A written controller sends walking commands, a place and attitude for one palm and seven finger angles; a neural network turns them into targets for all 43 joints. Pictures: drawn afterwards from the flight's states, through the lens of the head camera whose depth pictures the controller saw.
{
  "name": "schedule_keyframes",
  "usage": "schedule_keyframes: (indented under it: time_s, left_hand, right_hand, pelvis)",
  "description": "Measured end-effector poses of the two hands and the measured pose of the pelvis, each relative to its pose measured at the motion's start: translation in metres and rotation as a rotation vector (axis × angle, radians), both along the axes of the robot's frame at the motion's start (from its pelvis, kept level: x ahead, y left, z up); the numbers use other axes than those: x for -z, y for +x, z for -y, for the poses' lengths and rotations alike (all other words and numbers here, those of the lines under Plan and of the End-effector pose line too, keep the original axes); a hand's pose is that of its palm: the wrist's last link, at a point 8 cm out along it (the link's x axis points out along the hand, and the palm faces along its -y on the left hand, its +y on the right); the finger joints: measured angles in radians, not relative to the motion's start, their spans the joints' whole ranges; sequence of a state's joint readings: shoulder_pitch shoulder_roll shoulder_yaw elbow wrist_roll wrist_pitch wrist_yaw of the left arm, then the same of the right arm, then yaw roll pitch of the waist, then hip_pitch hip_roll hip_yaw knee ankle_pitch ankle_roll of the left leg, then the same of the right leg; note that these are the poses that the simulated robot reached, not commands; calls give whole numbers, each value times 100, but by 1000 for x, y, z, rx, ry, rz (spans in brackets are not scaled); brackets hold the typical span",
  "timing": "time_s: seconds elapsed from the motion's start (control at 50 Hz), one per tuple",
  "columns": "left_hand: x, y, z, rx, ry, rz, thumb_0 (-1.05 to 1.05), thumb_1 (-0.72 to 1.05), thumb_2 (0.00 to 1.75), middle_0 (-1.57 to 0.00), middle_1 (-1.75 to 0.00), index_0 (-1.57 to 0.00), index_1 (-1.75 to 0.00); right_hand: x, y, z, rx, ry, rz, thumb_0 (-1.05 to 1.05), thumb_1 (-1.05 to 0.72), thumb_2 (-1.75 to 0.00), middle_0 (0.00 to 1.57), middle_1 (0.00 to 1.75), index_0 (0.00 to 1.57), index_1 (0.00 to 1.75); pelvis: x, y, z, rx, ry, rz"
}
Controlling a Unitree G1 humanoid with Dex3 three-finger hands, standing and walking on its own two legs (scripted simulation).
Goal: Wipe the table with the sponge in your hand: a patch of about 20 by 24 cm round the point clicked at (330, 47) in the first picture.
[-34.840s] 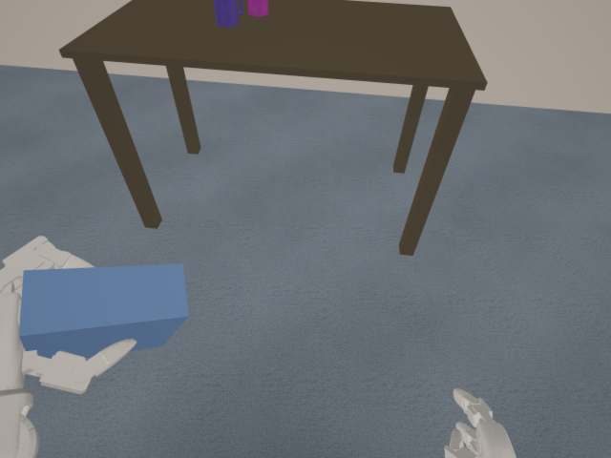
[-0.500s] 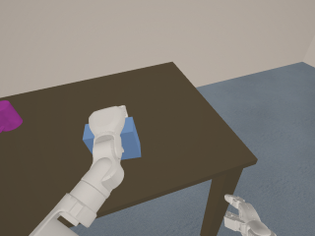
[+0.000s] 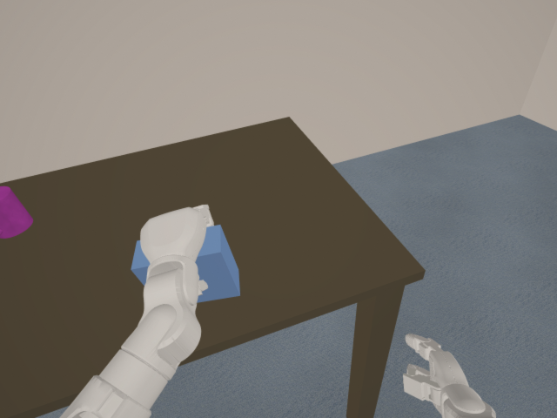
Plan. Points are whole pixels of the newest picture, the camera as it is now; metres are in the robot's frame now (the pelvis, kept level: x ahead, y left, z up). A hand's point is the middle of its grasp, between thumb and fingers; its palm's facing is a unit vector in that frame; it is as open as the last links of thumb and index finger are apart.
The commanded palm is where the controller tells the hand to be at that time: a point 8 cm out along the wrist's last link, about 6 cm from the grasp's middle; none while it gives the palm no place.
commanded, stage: wipe back along the third lane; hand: left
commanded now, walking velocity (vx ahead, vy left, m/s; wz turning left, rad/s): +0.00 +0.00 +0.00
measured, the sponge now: (195, 276) +0.32 +0.18 +0.06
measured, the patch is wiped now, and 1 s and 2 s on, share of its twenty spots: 1.00 1.00 1.00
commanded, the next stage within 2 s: slide back across to the middle lane in 0.06 s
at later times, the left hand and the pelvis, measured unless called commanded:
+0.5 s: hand (173, 271) +0.28 +0.18 +0.13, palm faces +0.16 -0.24 -0.96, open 9.5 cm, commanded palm +0.24 +0.19 +0.17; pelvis +0.00 +0.00 +0.00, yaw -1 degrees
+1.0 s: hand (136, 281) +0.26 +0.23 +0.12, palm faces +0.09 -0.14 -0.99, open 9.5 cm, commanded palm +0.24 +0.24 +0.17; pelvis -0.01 +0.00 +0.00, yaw +0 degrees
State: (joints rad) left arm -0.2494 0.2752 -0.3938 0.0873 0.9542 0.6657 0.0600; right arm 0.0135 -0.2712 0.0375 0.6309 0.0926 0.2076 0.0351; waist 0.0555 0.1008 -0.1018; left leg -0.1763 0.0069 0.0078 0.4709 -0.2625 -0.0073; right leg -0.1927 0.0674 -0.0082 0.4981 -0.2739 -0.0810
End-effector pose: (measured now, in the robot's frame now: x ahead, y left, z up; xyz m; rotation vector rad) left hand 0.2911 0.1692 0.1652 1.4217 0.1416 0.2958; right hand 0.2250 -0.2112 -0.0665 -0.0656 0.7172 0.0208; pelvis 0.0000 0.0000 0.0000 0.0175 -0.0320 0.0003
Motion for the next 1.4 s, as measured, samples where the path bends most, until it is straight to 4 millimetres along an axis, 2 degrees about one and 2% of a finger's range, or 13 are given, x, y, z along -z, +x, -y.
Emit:
schedule_keyframes:
  time_s: [0.26, 0.54, 0.8, 0.98, 1.2, 1.4]
  left_hand:
    - [0, -22, 2, 25, -45, 24, 3, -44, 107, -67, -148, -76, -142]
    - [-10, -45, -19, 10, -128, 45, 1, -47, 107, -70, -145, -79, -138]
    - [-12, -57, -46, -41, -90, 13, -1, -48, 107, -73, -142, -81, -136]
    - [-7, -54, -61, -63, -39, -36, -1, -48, 108, -74, -142, -82, -135]
    - [-5, -27, -71, -80, 24, -89, -2, -50, 108, -75, -140, -84, -134]
    - [-2, -15, -77, -76, 22, -111, -2, -50, 108, -77, -139, -85, -132]
  right_hand:
    - [0, 1, 7, 7, 1, 15, 1, -91, -90, 20, 30, 20, 30]
    - [-8, 8, 0, -3, -21, 52, 1, -91, -90, 20, 30, 20, 30]
    - [-6, -2, -3, 0, -48, 57, 1, -90, -90, 20, 30, 20, 30]
    - [1, -12, -4, 7, -66, 43, 1, -90, -90, 20, 30, 20, 30]
    - [11, -18, -4, 14, -82, 13, 1, -90, -90, 20, 30, 20, 30]
    - [15, -22, 0, 15, -102, -13, 1, -90, -90, 20, 30, 20, 30]
  pelvis:
    - [0, 1, 5, 11, 1, 12]
    - [-1, -1, 4, 19, 1, 31]
    - [-1, -10, 1, 15, 0, 39]
    - [-2, -14, -2, 8, -1, 35]
    - [-3, -14, -5, -4, -2, 16]
    - [-3, -10, -5, -16, -4, 4]
